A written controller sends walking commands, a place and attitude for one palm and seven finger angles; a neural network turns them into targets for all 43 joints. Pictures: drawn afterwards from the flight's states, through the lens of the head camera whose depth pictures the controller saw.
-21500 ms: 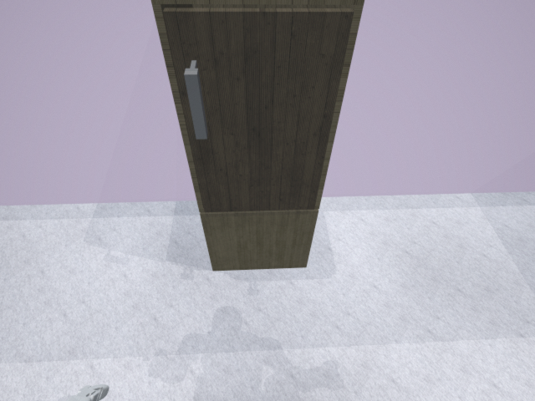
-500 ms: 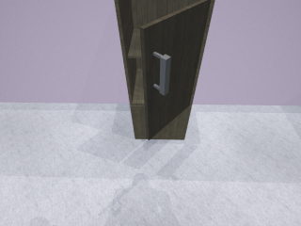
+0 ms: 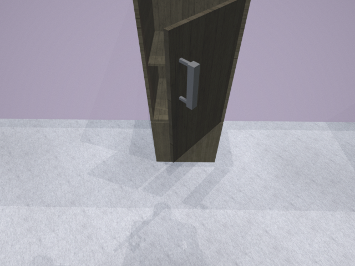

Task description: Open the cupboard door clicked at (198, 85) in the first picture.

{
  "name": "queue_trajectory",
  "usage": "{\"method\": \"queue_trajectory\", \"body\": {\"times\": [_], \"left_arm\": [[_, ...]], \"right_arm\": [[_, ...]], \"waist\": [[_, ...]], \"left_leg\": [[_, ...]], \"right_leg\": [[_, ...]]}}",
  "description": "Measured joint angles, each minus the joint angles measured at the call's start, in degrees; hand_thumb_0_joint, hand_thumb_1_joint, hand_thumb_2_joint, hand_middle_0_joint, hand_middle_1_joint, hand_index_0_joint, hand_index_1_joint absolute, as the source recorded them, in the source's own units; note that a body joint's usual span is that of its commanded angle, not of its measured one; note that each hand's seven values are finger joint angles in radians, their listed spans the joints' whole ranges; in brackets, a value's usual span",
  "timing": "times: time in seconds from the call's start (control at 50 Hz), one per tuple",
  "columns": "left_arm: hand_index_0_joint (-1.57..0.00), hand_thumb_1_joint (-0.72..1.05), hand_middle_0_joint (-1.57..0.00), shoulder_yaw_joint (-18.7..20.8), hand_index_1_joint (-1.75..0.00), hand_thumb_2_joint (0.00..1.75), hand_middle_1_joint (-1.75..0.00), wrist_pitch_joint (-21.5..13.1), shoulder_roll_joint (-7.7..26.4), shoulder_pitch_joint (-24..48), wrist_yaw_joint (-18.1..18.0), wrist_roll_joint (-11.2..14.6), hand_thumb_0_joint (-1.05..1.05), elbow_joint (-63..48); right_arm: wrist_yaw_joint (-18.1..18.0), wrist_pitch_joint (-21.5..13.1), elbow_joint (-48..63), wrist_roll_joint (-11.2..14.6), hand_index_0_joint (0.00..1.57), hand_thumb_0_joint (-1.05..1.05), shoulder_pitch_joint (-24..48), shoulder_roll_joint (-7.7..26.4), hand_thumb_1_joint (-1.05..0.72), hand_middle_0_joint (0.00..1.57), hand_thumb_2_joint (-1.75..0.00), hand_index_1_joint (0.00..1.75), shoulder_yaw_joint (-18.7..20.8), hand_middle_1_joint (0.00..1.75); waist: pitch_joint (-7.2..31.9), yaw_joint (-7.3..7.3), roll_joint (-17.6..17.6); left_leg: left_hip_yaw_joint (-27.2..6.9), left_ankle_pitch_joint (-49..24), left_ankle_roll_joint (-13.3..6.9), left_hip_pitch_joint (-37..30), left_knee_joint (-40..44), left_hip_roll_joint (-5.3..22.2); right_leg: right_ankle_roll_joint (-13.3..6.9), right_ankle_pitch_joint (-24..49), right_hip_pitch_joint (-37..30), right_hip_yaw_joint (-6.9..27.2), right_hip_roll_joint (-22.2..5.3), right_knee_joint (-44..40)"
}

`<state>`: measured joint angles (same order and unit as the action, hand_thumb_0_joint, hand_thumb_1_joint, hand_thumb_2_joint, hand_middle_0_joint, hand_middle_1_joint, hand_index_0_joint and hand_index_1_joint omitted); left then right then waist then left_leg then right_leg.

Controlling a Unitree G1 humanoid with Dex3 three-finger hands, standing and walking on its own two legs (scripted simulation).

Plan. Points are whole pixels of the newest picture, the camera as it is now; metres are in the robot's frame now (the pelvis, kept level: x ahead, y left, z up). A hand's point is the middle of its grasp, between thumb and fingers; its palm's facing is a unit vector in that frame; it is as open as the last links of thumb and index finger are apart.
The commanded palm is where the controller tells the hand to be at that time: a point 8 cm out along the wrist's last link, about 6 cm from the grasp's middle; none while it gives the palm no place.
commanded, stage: look to check the result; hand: left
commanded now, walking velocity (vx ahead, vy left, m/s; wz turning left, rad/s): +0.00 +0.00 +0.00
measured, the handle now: (187, 84) +0.61 +0.00 +0.07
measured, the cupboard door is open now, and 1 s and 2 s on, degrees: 47 47 47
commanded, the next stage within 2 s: walk to a spot facing it in 0.42 s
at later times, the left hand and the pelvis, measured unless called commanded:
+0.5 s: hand out of the picture +0.00 +0.15 -0.17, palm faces +0.04 -0.98 -0.18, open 7.4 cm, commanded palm none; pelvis +0.01 -0.01 +0.00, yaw +0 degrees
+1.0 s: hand out of the picture +0.08 +0.16 -0.18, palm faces -0.11 -0.95 -0.29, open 7.4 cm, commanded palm none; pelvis +0.00 -0.04 -0.02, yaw -11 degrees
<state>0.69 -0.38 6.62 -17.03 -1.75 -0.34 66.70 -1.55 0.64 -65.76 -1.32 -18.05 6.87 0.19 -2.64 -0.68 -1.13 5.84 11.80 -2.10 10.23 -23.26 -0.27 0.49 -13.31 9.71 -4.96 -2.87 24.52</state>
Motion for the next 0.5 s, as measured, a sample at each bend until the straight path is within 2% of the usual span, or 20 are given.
{"method": "queue_trajectory", "body": {"times": [0.5], "left_arm": [[-0.20, 0.91, -0.20, 0.0, -0.30, 0.90, -0.30, -0.3, 0.0, 1.2, 0.0, 0.0, 0.00, -0.5]], "right_arm": [[-0.1, -0.3, 0.2, 0.1, 0.20, 0.00, 2.0, 0.3, -0.91, 0.20, -0.90, 0.30, -0.1, 0.30]], "waist": [[-0.3, 0.12, 0.1]], "left_leg": [[-0.4, 0.2, 0.6, -0.3, 0.6, 0.3]], "right_leg": [[-0.4, -0.5, -0.4, -0.4, 0.4, -0.5]]}}
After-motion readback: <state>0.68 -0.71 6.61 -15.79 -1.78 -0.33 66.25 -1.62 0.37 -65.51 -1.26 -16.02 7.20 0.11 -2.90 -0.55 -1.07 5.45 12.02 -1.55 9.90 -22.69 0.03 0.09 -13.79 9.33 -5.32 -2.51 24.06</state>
